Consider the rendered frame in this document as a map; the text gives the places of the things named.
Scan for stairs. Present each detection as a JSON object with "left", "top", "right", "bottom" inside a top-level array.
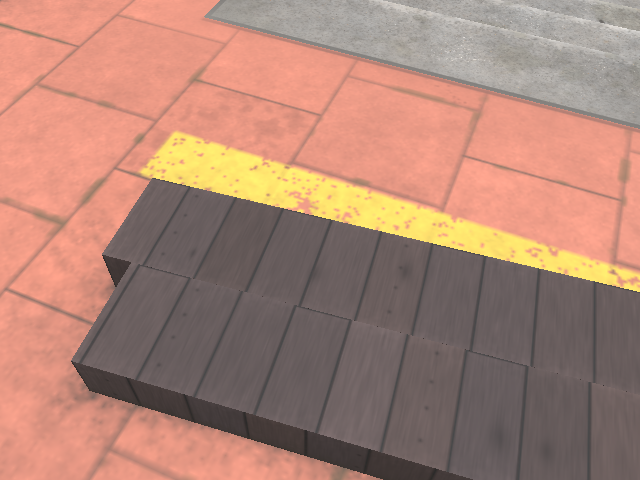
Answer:
[{"left": 383, "top": 0, "right": 640, "bottom": 60}]

